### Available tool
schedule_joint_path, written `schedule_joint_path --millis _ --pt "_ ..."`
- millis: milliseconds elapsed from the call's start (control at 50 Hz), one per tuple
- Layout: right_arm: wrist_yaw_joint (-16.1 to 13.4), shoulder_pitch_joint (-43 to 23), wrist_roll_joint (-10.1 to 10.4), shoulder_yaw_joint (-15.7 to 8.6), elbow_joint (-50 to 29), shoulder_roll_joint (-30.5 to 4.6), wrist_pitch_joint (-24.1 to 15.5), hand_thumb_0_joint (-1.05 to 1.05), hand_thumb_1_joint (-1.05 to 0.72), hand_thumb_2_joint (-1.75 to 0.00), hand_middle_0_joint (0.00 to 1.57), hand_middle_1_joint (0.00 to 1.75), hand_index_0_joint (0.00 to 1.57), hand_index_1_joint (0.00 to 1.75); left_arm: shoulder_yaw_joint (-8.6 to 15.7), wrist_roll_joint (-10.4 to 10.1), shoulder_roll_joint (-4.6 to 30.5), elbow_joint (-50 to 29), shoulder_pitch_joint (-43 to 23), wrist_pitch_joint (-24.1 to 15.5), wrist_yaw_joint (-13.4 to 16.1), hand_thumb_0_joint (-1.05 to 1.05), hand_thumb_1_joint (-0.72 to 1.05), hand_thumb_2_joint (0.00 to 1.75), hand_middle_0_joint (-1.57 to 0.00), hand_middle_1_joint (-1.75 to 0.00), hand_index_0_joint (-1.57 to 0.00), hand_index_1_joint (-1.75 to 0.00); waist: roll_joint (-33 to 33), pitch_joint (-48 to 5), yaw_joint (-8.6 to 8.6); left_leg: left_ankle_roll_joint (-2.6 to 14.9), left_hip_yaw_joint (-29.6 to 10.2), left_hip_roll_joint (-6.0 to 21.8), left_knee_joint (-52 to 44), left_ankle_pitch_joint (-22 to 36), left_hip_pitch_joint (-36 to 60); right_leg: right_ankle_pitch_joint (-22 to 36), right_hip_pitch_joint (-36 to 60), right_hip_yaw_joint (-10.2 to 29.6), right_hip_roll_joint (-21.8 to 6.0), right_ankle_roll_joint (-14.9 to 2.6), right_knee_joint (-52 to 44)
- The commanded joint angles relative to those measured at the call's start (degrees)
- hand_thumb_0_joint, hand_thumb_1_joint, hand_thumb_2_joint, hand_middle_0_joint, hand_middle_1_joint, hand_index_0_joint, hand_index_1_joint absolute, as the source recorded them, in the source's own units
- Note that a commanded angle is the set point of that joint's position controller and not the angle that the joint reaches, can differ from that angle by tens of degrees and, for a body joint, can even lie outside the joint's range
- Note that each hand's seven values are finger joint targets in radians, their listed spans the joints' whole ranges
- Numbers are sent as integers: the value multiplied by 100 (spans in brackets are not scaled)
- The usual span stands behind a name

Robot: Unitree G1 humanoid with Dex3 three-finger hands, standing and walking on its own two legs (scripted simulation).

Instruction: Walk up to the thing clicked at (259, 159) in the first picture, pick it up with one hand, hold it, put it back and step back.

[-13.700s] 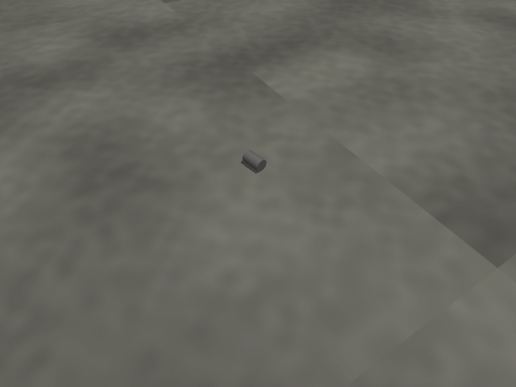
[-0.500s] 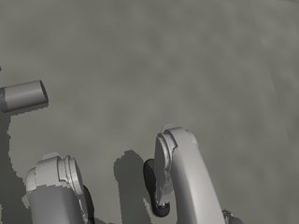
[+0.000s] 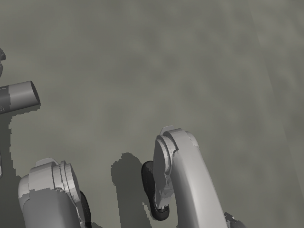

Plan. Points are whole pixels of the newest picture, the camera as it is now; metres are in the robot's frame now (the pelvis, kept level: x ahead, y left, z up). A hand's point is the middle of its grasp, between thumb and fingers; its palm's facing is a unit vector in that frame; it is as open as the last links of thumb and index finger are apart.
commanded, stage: approach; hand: left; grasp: from above
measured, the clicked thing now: (12, 97) +0.52 +0.28 -0.29
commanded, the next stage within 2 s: rest palm in 0.44 s
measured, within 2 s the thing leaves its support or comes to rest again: neither
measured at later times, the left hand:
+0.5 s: hand out of the picture +0.50 +0.31 -0.17, palm faces -0.45 -0.09 -0.89, open 14.2 cm
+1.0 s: hand (2, 95) +0.51 +0.28 -0.21, palm faces -0.45 -0.10 -0.89, open 14.2 cm
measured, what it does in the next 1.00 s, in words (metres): stands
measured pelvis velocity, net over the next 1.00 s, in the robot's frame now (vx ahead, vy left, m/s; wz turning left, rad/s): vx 0.00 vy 0.00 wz -0.04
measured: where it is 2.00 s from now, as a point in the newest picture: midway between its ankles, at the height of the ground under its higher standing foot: (122, 216)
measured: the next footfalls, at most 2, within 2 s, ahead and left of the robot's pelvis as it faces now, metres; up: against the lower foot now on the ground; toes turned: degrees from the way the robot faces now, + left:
none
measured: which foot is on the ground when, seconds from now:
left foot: down 0.00-1.00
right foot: down 0.00-1.00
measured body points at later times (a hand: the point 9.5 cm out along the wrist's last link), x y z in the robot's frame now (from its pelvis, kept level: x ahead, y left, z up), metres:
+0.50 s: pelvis +0.00 +0.00 -0.01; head +0.26 +0.07 +0.35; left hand +0.52 +0.31 -0.12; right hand +0.00 -0.27 -0.09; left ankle +0.07 +0.12 -0.29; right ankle +0.11 -0.13 -0.29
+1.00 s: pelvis +0.00 +0.00 -0.01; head +0.28 +0.08 +0.33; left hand +0.53 +0.28 -0.16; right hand +0.00 -0.26 -0.08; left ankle +0.07 +0.12 -0.29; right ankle +0.11 -0.13 -0.29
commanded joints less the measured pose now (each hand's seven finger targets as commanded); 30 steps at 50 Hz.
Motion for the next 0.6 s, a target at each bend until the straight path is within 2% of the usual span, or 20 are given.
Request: schedule_joint_path --millis 0,20,60,100,120,140,200,220,240,260,280,300,320,340,400,420,440,460,500,580 --pt "-86 1523 -64 -390 82 -1605 -10 0 -89 -89 20 30 20 30 183 131 1196 -377 -2289 210 425 0 -56 104 -9 -99 -7 -100 2323 -3691 -395 21 407 -132 -1528 1078 3127 1153 1670 -676 297 -409 -1139" --pt "-91 1518 -65 -361 60 -1615 2 0 -89 -89 20 30 20 30 293 160 1411 -466 -2478 263 472 0 -57 104 -10 -98 -7 -100 2377 -3800 -344 35 429 -136 -1507 1059 3078 1129 1697 -662 316 -425 -1138" --pt "-67 1438 -53 -289 -72 -1628 -10 0 -89 -89 20 30 20 30 250 144 1329 -120 -2286 442 488 0 -57 104 -9 -99 -7 -101 2332 -3701 -370 63 471 -141 -1470 1094 2969 1169 1762 -636 325 -425 -1123" --pt "-65 1437 -40 -228 -165 -1656 2 0 -89 -89 20 30 20 30 451 118 1650 -105 -2048 603 493 0 -57 104 -9 -98 -7 -100 2187 -3845 -237 109 540 -157 -1398 1261 2804 1310 2115 -583 326 -388 -1156" --pt "-49 1405 -3 -183 -216 -1646 1 0 -89 -89 20 30 20 30 355 78 1567 104 -1768 691 442 0 -57 102 -9 -99 -7 -100 2256 -3807 -202 112 576 -154 -1416 1345 2724 1377 2251 -551 335 -391 -1117" --pt "-47 1336 19 -198 -273 -1660 14 0 -89 -89 20 30 20 30 542 -3 1808 -212 -1866 708 436 0 -57 103 -8 -99 -6 -101 2140 -3972 -144 129 545 -137 -1411 1314 2674 1359 2368 -561 350 -378 -1115" --pt "-49 1292 87 -156 -321 -1621 58 0 -89 -89 20 30 20 30 580 -170 1981 -394 -1562 776 285 0 -58 103 -7 -100 -6 -102 1997 -4153 -35 175 595 -130 -1350 1285 2407 1378 2800 -491 370 -332 -1170" --pt "-48 1245 104 -183 -412 -1679 53 0 -89 -89 20 30 20 30 743 -244 2199 -467 -1462 764 226 0 -58 102 -7 -101 -6 -102 1814 -4039 -37 206 588 -122 -1295 1217 2247 1329 2830 -473 368 -312 -1174" --pt "-45 1246 109 -164 -426 -1643 53 0 -89 -89 20 30 20 30 703 -282 2150 -562 -1343 750 133 0 -58 102 -7 -101 -5 -102 1757 -4043 -20 221 621 -116 -1251 1278 2229 1401 2973 -433 371 -290 -1209" --pt "-50 1371 102 -227 -358 -1713 78 0 -89 -89 20 30 20 30 944 -304 2409 -690 -1251 713 75 0 -57 102 -7 -101 -6 -102 1683 -4038 -58 230 610 -118 -1235 1272 2157 1409 3056 -436 359 -277 -1224" --pt "-41 1254 118 -211 -452 -1647 73 0 -89 -89 20 30 20 30 708 -376 2090 -805 -1257 653 -43 0 -58 102 -6 -101 -5 -102 1708 -4032 -35 202 589 -110 -1234 1249 2193 1344 2963 -437 367 -312 -1204" --pt "-61 1338 85 -272 -320 -1682 101 0 -89 -89 20 30 20 30 946 -395 2311 -860 -1117 584 -82 0 -58 102 -6 -102 -5 -103 1719 -4055 -47 200 580 -100 -1189 1231 2196 1349 3009 -446 372 -301 -1233" --pt "-59 1388 73 -294 -386 -1700 103 0 -89 -89 20 30 20 30 857 -405 2183 -1084 -1244 497 -173 0 -57 101 -6 -103 -6 -103 1800 -3984 -113 172 571 -105 -1171 1262 2287 1333 2910 -459 358 -317 -1261" --pt "-71 1448 44 -328 -278 -1741 131 0 -89 -89 20 30 20 30 989 -414 2277 -1174 -1280 407 -205 0 -57 101 -6 -102 -5 -103 1872 -3921 -156 137 517 -97 -1195 1185 2258 1212 2819 -520 346 -356 -1240" --pt "-99 1601 2 -449 -224 -1713 177 0 -89 -89 20 30 20 30 689 -395 1716 -1837 -1658 91 -375 0 -58 104 -7 -103 -5 -104 2177 -3848 -350 48 435 -83 -1212 1029 2607 966 2382 -622 352 -436 -1309" --pt "-96 1531 24 -468 -261 -1608 153 0 -89 -89 20 30 20 30 376 -421 1393 -2223 -1818 -5 -444 0 -58 103 -7 -102 -5 -103 2378 -4133 -311 10 427 -69 -1268 1055 2952 986 2325 -626 362 -438 -1287" --pt "-111 1592 38 -516 -133 -1651 168 0 -89 -89 20 30 20 30 424 -419 1536 -2247 -1891 -61 -422 0 -58 104 -7 -103 -5 -104 2477 -4145 -313 -4 393 -62 -1325 931 3030 881 2193 -668 356 -446 -1284" --pt "-105 1602 41 -531 -156 -1623 153 0 -89 -89 20 30 20 30 80 -430 1075 -2119 -1840 -74 -445 0 -57 104 -6 -103 -5 -104 2503 -3986 -385 -28 399 -85 -1370 933 3146 895 2051 -681 336 -441 -1322" --pt "-112 1635 80 -581 -54 -1604 201 0 -89 -89 20 30 20 30 16 -400 1055 -2222 -1966 -85 -377 0 -55 112 -8 -106 -7 -108 2586 -4258 -295 -29 363 -89 -1525 915 3303 956 2045 -717 340 -433 -1296" --pt "-111 1517 101 -550 -27 -1597 249 0 -88 -90 20 30 20 30 -113 -248 816 -1302 -1699 124 -195 0 -60 108 -7 -94 -3 -98 2400 -3708 -267 -32 308 -100 -1683 896 3276 980 1632 -746 340 -459 -1234"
